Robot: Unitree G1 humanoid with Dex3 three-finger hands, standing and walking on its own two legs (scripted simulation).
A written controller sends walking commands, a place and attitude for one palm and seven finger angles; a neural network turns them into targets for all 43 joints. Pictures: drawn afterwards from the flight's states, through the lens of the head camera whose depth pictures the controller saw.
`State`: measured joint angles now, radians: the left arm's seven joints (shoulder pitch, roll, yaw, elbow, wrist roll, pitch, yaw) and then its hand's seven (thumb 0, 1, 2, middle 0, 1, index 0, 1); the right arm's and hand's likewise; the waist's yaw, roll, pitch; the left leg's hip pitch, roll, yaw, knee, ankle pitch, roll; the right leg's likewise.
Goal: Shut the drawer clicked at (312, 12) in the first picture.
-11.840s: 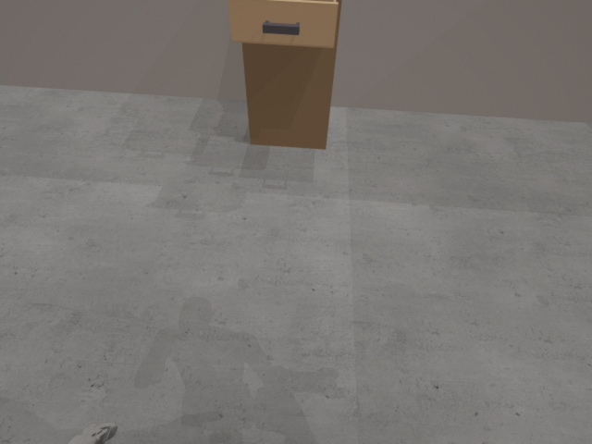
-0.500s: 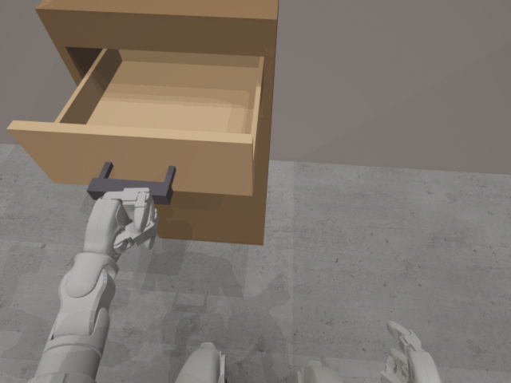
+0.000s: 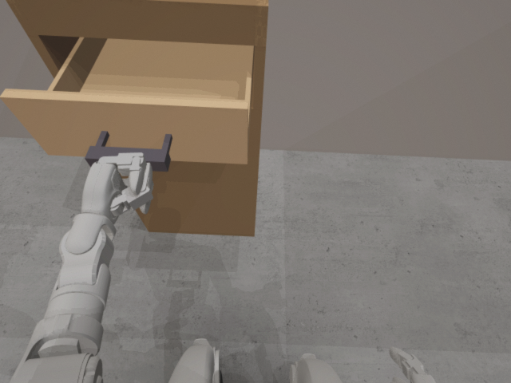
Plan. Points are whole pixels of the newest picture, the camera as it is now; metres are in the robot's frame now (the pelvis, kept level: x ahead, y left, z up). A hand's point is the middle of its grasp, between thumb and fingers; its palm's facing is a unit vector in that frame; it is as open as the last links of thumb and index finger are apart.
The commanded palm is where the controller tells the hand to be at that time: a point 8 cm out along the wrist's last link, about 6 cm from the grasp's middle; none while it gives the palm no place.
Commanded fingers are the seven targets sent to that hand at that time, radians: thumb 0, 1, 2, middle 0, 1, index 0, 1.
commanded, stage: push the drawer shut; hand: left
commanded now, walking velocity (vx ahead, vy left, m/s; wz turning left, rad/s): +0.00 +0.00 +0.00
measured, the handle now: (132, 148) +0.47 +0.22 +0.06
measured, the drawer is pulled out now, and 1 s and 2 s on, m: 0.16 0.04 0.00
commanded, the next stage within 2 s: pull the fist back off the drawer in 1.84 s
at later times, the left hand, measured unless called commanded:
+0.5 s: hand (153, 162) +0.44 +0.18 +0.06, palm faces -0.05 -1.00 -0.04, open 2.9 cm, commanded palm +0.44 +0.22 +0.06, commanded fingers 0.00 0.90 0.90 -1.40 -1.60 -1.40 -1.60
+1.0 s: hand (165, 131) +0.51 +0.17 +0.06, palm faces -0.04 -1.00 -0.04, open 3.0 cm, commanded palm +0.51 +0.21 +0.06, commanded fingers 0.00 0.90 0.90 -1.40 -1.60 -1.40 -1.60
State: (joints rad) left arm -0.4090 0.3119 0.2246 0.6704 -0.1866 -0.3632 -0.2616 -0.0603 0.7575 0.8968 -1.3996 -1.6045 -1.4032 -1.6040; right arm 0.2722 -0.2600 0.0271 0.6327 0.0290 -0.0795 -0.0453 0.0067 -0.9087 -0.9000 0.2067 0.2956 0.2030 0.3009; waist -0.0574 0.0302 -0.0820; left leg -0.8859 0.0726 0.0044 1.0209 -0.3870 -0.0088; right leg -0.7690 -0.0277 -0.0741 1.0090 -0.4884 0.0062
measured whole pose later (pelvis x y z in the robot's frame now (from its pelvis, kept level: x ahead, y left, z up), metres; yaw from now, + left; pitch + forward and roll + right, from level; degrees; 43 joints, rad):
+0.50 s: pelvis +0.00 +0.00 -0.01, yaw -1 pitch +17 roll -3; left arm -0.66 0.37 0.29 0.94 -0.14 -0.40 -0.27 -0.04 0.75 0.89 -1.40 -1.60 -1.40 -1.60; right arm 0.30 -0.26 0.03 0.65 0.02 -0.03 -0.03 0.00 -0.91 -0.90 0.21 0.30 0.20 0.30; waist -0.09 0.03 -0.09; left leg -0.97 0.08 0.00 1.07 -0.40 -0.01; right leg -0.85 -0.02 -0.07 1.05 -0.49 0.00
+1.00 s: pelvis -0.01 +0.01 -0.02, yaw -2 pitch +22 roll -3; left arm -0.92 0.48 0.37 1.15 -0.07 -0.38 -0.23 -0.01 0.80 0.92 -1.40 -1.60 -1.40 -1.60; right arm 0.37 -0.27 0.03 0.66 -0.01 0.00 -0.01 0.00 -0.91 -0.90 0.21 0.30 0.20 0.30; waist -0.16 0.04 -0.10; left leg -1.10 0.10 0.00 1.13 -0.41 0.00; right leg -0.98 0.00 -0.06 1.10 -0.49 0.01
